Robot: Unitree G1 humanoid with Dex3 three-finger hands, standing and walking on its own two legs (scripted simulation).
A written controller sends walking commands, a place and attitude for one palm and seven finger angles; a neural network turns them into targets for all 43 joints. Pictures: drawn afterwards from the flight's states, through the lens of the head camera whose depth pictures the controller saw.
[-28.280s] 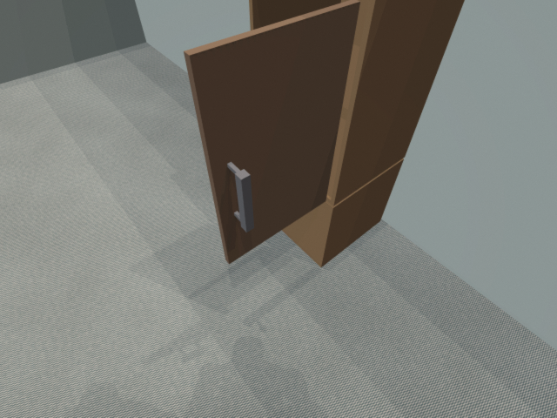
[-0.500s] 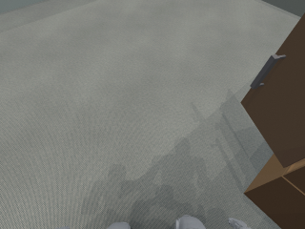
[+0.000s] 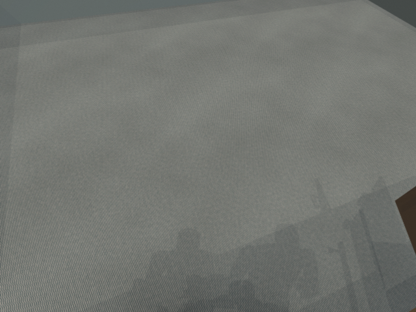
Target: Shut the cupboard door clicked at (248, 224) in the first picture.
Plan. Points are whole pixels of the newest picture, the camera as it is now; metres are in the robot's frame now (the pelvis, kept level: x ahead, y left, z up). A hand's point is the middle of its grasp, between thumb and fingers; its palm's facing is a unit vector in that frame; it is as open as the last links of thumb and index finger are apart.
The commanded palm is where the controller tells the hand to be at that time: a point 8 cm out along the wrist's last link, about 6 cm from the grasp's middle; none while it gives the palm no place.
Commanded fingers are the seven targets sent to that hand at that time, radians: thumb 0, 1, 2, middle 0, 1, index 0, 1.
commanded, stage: walk to a spot facing it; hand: left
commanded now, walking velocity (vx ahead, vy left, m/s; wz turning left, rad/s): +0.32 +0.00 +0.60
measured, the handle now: out of the picture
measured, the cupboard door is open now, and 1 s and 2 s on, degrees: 63 63 63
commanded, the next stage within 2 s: turn to face it in 0.94 s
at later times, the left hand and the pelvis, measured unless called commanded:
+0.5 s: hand (130, 291) +0.17 +0.17 -0.13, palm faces +0.28 -0.93 -0.26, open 7.4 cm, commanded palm none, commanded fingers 0.00 0.90 0.90 -0.20 -0.30 -0.20 -0.30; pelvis +0.15 -0.04 +0.01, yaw +17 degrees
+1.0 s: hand (96, 265) +0.22 +0.27 -0.16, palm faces +0.59 -0.77 -0.23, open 7.4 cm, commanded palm none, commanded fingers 0.00 0.90 0.90 -0.20 -0.30 -0.20 -0.30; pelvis +0.30 +0.06 +0.00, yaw +35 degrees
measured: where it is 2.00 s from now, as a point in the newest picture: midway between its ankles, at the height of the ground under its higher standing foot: (183, 252)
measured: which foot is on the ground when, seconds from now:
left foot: down 0.00-0.34, up 0.36-0.78, down 0.80-1.00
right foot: down 0.00-0.00, up 0.02-0.32, down 0.34-0.80, up 0.82-1.00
